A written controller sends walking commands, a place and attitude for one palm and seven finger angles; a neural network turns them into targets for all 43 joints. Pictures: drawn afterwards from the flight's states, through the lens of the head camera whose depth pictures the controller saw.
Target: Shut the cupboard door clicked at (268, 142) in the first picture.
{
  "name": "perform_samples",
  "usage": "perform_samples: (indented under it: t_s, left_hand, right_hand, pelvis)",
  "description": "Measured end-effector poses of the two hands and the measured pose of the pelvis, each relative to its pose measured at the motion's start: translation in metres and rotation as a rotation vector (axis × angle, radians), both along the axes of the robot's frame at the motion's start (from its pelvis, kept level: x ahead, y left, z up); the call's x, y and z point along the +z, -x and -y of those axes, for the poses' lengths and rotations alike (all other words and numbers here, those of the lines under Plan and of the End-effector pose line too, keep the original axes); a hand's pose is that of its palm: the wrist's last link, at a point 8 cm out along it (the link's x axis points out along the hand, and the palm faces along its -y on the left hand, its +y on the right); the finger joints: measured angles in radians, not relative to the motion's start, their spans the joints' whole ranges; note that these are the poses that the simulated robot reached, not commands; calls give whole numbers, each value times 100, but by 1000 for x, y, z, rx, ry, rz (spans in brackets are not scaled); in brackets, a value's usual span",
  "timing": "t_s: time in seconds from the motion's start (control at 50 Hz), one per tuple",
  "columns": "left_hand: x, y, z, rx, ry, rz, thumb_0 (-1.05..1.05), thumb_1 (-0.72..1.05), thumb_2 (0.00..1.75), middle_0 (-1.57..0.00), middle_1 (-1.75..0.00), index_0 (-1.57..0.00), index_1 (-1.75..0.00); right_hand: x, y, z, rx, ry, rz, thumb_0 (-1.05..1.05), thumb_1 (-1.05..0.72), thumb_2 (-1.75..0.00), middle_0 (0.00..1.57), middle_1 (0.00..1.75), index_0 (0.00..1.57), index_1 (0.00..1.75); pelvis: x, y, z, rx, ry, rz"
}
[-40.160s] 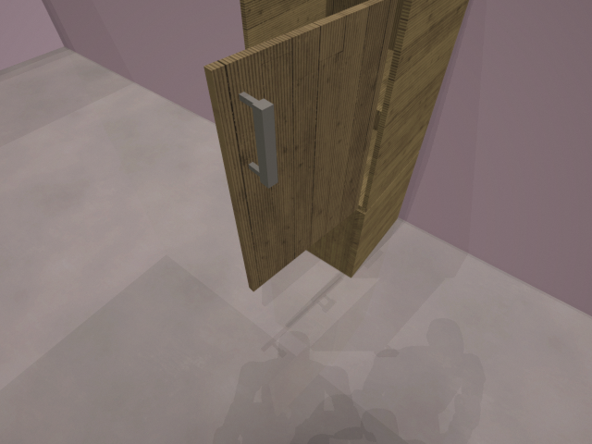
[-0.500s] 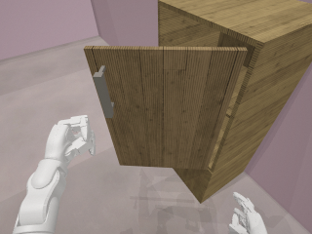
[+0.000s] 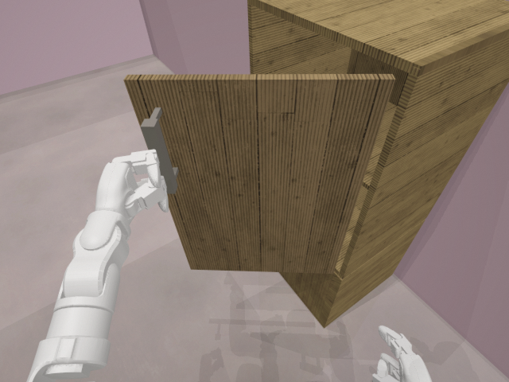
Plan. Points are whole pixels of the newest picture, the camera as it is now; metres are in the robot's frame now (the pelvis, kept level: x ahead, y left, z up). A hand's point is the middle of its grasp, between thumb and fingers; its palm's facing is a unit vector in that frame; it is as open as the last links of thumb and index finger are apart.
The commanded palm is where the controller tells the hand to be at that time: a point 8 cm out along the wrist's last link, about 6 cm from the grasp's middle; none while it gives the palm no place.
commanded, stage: bring the fist close to the handle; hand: left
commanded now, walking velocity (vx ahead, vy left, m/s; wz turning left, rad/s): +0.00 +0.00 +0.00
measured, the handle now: (164, 152) +0.46 +0.20 +0.13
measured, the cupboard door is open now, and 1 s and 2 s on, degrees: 53 49 35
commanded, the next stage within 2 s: push the door shut along its arc in 0.40 s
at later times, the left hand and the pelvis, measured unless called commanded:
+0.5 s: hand (163, 187) +0.36 +0.17 +0.14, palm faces +0.05 -1.00 -0.03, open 3.1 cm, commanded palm +0.33 +0.22 +0.14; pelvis +0.00 -0.01 +0.00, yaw +0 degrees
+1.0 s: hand (173, 166) +0.41 +0.16 +0.14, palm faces -0.08 -1.00 -0.03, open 3.2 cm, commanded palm +0.40 +0.21 +0.14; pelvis +0.00 +0.00 +0.00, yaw +0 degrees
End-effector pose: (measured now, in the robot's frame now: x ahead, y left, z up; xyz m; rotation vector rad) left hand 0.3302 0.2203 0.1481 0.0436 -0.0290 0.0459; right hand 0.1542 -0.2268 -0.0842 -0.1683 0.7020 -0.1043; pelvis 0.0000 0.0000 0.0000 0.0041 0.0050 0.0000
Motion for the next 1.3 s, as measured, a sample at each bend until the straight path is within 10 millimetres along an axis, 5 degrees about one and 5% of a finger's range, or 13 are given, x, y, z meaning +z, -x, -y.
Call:
perform_samples:
  t_s: [0.24,0.58,1.3]
  left_hand:
    - [-7,-7,10,-16,21,3,2,90,90,-130,-150,-130,-150]
    - [-7,-13,2,-14,19,-15,2,90,90,-130,-150,-130,-150]
    - [-6,-106,5,-191,8,-55,2,90,90,-131,-150,-134,-150]
  right_hand:
    - [-4,16,16,-50,10,-43,1,-91,-89,20,29,20,30]
    - [-4,12,16,-45,12,-39,1,-91,-89,20,29,20,30]
    - [-30,92,22,-103,86,-278,1,-91,-89,21,29,20,30]
  pelvis:
    - [1,-2,3,-15,-5,-11]
    - [0,3,6,-5,-1,-13]
    - [-8,11,-12,25,16,-116]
